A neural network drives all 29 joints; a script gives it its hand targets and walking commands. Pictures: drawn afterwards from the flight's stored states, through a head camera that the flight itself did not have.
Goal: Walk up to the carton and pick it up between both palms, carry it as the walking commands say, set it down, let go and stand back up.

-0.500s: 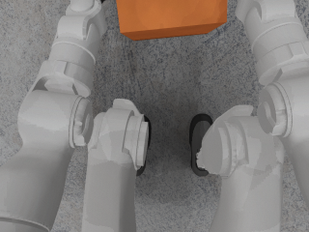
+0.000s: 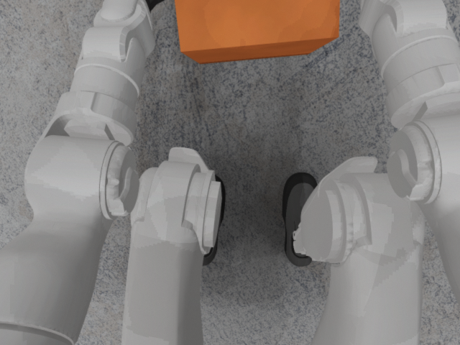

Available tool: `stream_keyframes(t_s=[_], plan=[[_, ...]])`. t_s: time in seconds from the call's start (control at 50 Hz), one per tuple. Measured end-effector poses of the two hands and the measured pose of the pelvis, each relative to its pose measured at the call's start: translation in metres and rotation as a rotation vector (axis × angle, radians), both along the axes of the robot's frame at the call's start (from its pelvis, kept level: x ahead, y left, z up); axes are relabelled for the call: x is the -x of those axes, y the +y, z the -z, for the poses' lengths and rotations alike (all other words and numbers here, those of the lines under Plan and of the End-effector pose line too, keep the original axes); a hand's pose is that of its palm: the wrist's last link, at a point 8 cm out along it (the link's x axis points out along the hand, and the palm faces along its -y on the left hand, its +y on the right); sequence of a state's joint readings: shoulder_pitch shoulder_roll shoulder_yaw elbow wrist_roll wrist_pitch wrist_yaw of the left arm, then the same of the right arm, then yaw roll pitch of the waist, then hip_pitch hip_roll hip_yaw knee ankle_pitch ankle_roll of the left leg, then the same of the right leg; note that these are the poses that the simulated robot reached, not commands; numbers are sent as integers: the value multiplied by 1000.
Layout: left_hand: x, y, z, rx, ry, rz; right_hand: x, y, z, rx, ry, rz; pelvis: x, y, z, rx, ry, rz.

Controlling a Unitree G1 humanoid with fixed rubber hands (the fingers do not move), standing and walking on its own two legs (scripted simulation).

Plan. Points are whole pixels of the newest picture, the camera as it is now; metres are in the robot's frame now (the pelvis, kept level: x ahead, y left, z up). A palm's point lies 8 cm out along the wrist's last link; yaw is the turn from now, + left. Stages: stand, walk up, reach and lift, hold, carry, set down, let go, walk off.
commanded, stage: set down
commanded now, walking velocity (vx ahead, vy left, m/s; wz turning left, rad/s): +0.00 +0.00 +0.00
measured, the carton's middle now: out of the picture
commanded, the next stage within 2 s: none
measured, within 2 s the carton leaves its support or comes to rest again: neither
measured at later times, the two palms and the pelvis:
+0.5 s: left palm out of the picture +0.53 +0.17 -0.17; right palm out of the picture +0.55 -0.13 -0.17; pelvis +0.00 +0.00 +0.00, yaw +0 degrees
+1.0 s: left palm out of the picture +0.54 +0.18 -0.19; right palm out of the picture +0.56 -0.14 -0.18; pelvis +0.01 +0.00 +0.00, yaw -1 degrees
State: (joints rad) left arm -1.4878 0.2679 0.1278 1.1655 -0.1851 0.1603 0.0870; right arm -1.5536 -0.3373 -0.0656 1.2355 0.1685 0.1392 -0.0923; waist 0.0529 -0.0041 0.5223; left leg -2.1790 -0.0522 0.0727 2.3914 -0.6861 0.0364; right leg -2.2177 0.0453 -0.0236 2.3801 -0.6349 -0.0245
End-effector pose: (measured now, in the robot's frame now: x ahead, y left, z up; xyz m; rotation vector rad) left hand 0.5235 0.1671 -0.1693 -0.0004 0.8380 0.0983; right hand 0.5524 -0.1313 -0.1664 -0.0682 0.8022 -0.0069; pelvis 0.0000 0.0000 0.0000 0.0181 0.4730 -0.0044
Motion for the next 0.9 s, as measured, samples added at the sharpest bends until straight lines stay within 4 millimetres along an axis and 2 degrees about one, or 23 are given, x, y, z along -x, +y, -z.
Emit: stream_keyframes(t_s=[0.7, 0.9], plan=[[-4, 4, 2, 8, -13, 52, -3, -2, 1, -10, -4, -31, -3, 0, 1, 6, 3, 4], [-13, 3, 9, -21, -36, -2, -12, -1, 4, -14, -43, 7, -9, 1, -3, 16, 34, 7]])
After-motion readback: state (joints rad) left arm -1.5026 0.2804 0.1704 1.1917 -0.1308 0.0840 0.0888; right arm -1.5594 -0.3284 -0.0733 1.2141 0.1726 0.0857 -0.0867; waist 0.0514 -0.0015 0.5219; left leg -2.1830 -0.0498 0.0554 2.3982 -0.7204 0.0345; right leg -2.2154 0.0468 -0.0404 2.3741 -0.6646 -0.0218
